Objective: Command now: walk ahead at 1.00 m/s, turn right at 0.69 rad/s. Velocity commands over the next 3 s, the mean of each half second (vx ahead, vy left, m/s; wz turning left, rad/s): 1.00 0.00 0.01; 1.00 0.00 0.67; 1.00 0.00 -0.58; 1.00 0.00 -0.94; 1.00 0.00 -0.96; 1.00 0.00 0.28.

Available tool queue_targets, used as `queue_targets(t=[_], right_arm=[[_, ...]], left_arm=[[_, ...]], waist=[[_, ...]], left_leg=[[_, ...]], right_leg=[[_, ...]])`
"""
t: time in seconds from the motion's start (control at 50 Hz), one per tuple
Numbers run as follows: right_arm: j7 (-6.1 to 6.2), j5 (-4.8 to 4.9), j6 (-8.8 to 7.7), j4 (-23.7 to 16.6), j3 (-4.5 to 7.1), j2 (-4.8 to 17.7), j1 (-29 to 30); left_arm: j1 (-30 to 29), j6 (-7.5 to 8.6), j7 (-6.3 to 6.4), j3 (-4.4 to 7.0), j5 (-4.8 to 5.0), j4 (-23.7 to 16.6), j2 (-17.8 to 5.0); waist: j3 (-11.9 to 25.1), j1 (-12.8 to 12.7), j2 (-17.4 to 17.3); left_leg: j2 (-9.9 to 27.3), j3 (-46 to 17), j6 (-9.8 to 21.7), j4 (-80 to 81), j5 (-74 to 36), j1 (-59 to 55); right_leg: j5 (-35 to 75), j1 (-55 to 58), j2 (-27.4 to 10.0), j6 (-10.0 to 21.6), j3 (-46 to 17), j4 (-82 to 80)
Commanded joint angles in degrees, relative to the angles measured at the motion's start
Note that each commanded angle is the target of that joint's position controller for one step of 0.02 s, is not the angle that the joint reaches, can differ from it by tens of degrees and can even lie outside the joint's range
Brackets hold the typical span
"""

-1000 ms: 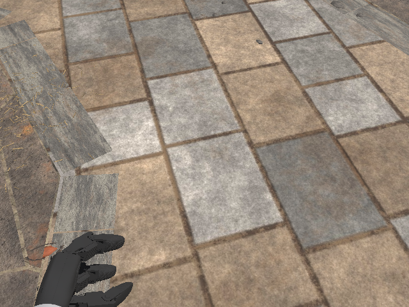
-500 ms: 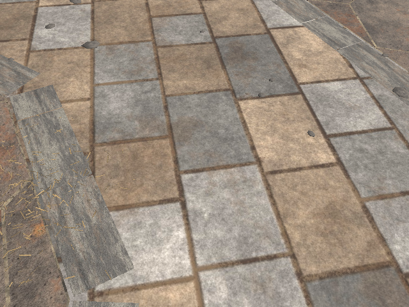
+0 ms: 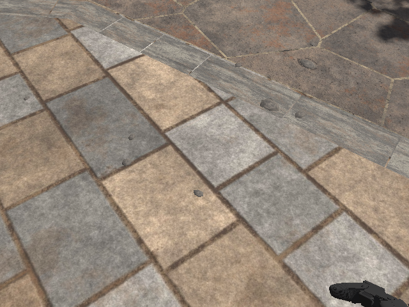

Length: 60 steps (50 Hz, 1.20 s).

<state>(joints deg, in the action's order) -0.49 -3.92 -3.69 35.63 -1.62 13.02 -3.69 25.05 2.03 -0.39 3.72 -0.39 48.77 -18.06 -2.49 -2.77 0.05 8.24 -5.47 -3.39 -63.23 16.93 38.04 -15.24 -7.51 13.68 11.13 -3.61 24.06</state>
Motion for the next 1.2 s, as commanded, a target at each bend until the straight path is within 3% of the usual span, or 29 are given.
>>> queue_targets(t=[0.02,0.08,0.14,0.18,0.22,0.24,0.26,0.28,0.3,0.32,0.4,0.46,0.56,0.6,0.62,0.64,0.66,0.68,0.72,0.78,0.86,0.94,1.0,1.04,1.06,1.08,1.1,1.12,1.2], right_arm=[[-0.97,0.8,0.33,-4.2,1.01,5.0,3.6],[-1.38,2.03,-0.18,-4.5,0.86,4.4,6.9],[-0.8,2.03,-0.39,-4.9,2.13,7.5,7.7],[0.16,2.48,-0.51,-1.8,4.18,11.6,-3.1],[2.07,2.59,-0.01,5.0,6.5,15.8,-27.0],[2.11,0.31,-0.22,5.9,8.06,21.5,-30.0],[0.55,1.96,0.33,6.6,7.78,18.1,-26.9],[-0.14,2.32,0.13,5.5,7.4,14.5,-19.2],[-0.61,2.93,-0.04,6.1,6.94,11.6,-18.2],[-0.64,2.67,-0.11,7.5,6.39,9.8,-19.0],[0.06,3.5,-1.11,11.2,6.17,10.2,-21.9],[0.0,3.49,-1.35,9.9,7.16,11.8,-19.7],[-0.64,4.77,-1.37,10.5,8.37,14.0,-23.6],[-0.31,4.36,-0.95,11.0,8.73,15.7,-24.4],[-0.51,4.4,-1.09,10.5,8.91,16.2,-22.7],[-0.42,4.42,-1.76,8.7,7.67,11.6,-21.1],[-0.01,6.63,-1.43,6.0,5.61,4.2,-26.8],[0.42,4.95,-0.34,6.3,5.69,8.1,-22.4],[-0.61,3.23,0.68,5.9,6.16,9.3,-13.9],[-2.47,2.18,3.06,3.6,5.48,5.7,-10.3],[-4.19,1.57,3.71,-2.5,4.06,4.6,-1.3],[-5.16,1.82,2.34,-4.1,2.69,5.3,5.1],[-3.4,0.62,1.89,-1.0,3.93,9.4,-3.1],[-1.07,-0.66,1.69,5.6,6.48,15.3,-24.0],[0.05,-1.62,1.02,5.9,7.6,21.5,-24.2],[0.42,-0.67,0.92,3.9,8.0,21.7,-24.7],[0.56,0.19,0.57,5.3,7.28,17.4,-20.4],[0.4,0.7,-0.19,6.2,6.39,14.1,-16.6],[-0.03,2.19,-2.33,8.7,4.87,7.5,-14.0]], left_arm=[[-3.7,2.93,-0.1,1.89,0.46,-4.8,-7.4],[0.5,3.76,-0.64,1.88,1.46,-2.9,-7.3],[1.5,3.69,0.2,2.08,0.57,-1.5,-9.2],[0.6,3.34,0.81,2.68,-0.89,-1.1,-12.6],[-4.9,2.73,1.15,2.18,-2.88,-1.9,-10.5],[1.5,3.16,0.57,0.05,-0.43,-4.5,-1.5],[1.3,4.28,0.11,-0.76,-0.73,-4.8,-2.8],[-5.0,4.22,0.33,-0.87,-1.32,-6.0,-4.2],[-10.4,4.38,0.01,-1.15,-2.3,-7.0,-5.2],[-13.8,4.34,-0.31,-1.37,-2.9,-8.5,-4.6],[-17.1,2.42,-1.44,-3.32,-4.47,-13.0,-1.7],[-26.8,2.82,-2.59,-4.85,-2.62,-17.1,-1.0],[-29.2,2.96,-1.48,-4.04,-1.62,-17.7,-3.2],[-20.8,3.4,-0.19,-2.49,-1.89,-15.3,-5.8],[-11.8,3.74,0.78,-1.39,-2.25,-13.2,-7.6],[0.6,3.81,2.17,0.42,-3.42,-12.3,-12.2],[0.4,3.23,2.15,1.32,-4.73,-11.9,-15.9],[-3.7,2.56,2.2,1.43,-3.44,-11.9,-12.1],[-8.2,2.93,1.53,-0.29,-2.95,-10.8,-4.4],[-5.7,4.16,1.09,-0.86,-1.63,-6.7,-1.7],[-5.9,5.69,0.45,-1.06,-0.95,-4.1,-1.2],[-3.0,5.8,0.1,-0.57,-0.54,-1.2,-5.5],[-0.5,4.47,0.52,0.37,-0.31,1.2,-12.2],[-1.7,3.62,0.86,0.22,-0.29,0.8,-12.4],[3.8,3.46,-0.1,-1.92,-0.33,-1.5,-1.2],[4.6,3.44,0.6,-1.22,1.95,-3.2,-4.3],[-3.2,3.22,0.89,-0.24,1.54,-4.0,-7.3],[-4.3,3.17,0.42,-0.84,1.15,-3.9,-5.0],[-2.1,-0.59,-1.48,-0.95,-0.34,-1.2,-0.3]], waist=[[-4.1,1.8,-2.5],[-2.0,-2.1,-0.1],[-0.1,-2.0,1.6],[6.8,3.7,4.4],[15.5,16.2,3.5],[21.5,10.7,-14.5],[21.7,9.3,-17.5],[10.7,7.1,-9.0],[7.2,7.3,-0.7],[3.5,6.2,1.7],[-1.9,1.7,-2.6],[-4.5,2.9,-3.1],[-0.5,5.4,-2.8],[6.4,1.5,-1.6],[11.5,-3.5,-0.9],[19.9,-8.6,4.0],[27.5,-3.7,18.4],[20.4,-3.1,13.2],[6.8,-2.2,3.0],[1.4,0.9,6.3],[-1.6,3.4,5.6],[-6.4,3.5,1.4],[1.4,9.6,4.1],[13.0,19.8,4.2],[20.0,12.2,-12.6],[30.2,12.7,-10.6],[17.9,11.4,-3.2],[8.3,8.5,-3.2],[0.9,1.9,-3.4]], left_leg=[[-1.1,6.5,0.1,16.1,-15.3,-7.6],[-3.8,8.3,3.0,27.0,-29.7,-13.1],[-7.0,8.8,5.9,33.4,-24.8,-13.3],[-10.8,9.2,7.6,32.6,-14.3,-22.0],[-6.3,6.2,10.4,29.8,-2.5,-45.3],[9.5,-24.8,19.3,33.6,12.2,-60.3],[11.5,-49.1,22.7,46.9,17.0,-61.4],[9.6,-41.0,22.7,47.9,17.2,-53.7],[7.4,-33.8,21.6,47.8,11.7,-46.3],[4.5,-28.3,20.0,48.6,6.7,-39.7],[-0.7,-21.0,20.3,53.6,0.5,-26.6],[-4.7,-15.1,18.4,58.5,-4.3,-15.0],[-3.4,-15.1,14.1,52.8,-24.4,-23.9],[-5.1,-13.1,11.9,37.1,-39.8,-27.9],[-7.6,-11.7,10.6,23.7,-37.3,-22.1],[-10.3,-7.8,10.3,5.5,-21.3,-13.9],[-14.6,-2.1,9.0,-11.4,12.8,1.3],[-9.6,-0.1,10.0,-16.0,6.6,8.2],[-5.4,1.1,9.5,-12.1,-0.2,8.3],[-2.3,1.6,8.5,-9.6,-0.3,7.4],[-1.7,2.9,8.3,-2.3,-8.6,8.7],[-7.8,10.2,10.4,21.2,-17.4,-9.6],[-12.9,12.7,12.4,24.8,-9.0,-24.9],[-7.8,5.0,13.2,28.5,-4.1,-53.1],[11.7,-17.6,13.0,31.2,6.3,-65.9],[19.2,-38.2,14.9,41.0,9.7,-67.0],[14.7,-28.3,13.6,43.2,6.6,-57.3],[12.4,-20.4,13.4,45.0,0.0,-47.2],[7.3,-2.5,10.9,52.3,-8.3,-32.0]], right_leg=[[18.1,-13.2,-12.3,5.7,-13.5,-15.8],[28.7,-6.5,-14.5,2.5,-12.9,-17.6],[45.8,7.1,-17.3,0.5,-11.9,-12.2],[63.5,13.8,-19.2,-1.5,-10.8,0.9],[55.3,1.7,-16.5,-2.9,-6.0,30.9],[10.7,-19.4,-6.7,-6.5,-2.1,57.8],[-9.2,-31.1,-3.8,-6.0,-4.2,61.6],[-3.4,-36.6,-10.5,-5.5,-4.1,60.2],[-0.9,-34.8,-12.7,-5.9,-3.5,56.2],[-0.9,-33.2,-14.2,-6.4,-3.0,51.7],[-4.6,-31.4,-17.6,-10.8,-0.8,37.4],[9.0,-20.9,-16.9,-13.1,2.8,18.4],[17.8,-9.9,-14.2,-12.2,3.3,7.2],[9.1,0.7,-11.4,-10.7,4.4,4.8],[6.3,12.9,-14.5,-9.6,2.3,5.7],[-13.5,25.7,-27.9,-7.4,-10.9,4.3],[-30.5,35.6,-43.2,-1.8,-40.2,-5.7],[-35.3,28.5,-40.7,-1.0,-43.5,-9.4],[-13.5,14.9,-34.8,-2.9,-23.1,-9.0],[3.5,7.2,-30.9,-5.3,-8.1,-11.4],[18.0,2.7,-28.6,-6.3,4.5,-15.7],[28.4,-5.0,-26.2,-4.5,11.6,-25.3],[67.6,4.2,-27.9,-3.5,11.2,-7.8],[53.6,-8.3,-24.1,-4.6,9.8,24.8],[-12.7,-24.7,-15.2,-5.3,7.3,49.7],[-11.9,-30.9,-12.0,-4.6,-2.8,61.4],[-3.7,-35.0,-16.0,-4.4,-2.5,59.7],[-0.2,-34.8,-18.0,-4.8,-0.8,55.5],[1.6,-28.6,-21.8,-6.3,-0.1,49.7]])
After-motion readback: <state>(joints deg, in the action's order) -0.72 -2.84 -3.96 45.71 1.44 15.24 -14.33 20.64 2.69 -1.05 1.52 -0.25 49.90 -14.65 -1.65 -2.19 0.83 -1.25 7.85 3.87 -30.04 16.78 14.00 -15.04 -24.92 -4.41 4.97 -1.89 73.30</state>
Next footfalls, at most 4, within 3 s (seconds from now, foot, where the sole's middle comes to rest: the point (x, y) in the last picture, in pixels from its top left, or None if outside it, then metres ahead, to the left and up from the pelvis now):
0.22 left None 0.43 0.15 -0.77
0.64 right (238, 219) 0.80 -0.07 -0.77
1.04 left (151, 151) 1.11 0.30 -0.77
1.48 right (170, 79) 1.58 0.27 -0.77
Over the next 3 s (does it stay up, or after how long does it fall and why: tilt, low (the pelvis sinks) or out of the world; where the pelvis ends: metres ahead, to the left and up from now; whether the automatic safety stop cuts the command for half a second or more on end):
stays up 2.58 -0.30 0.00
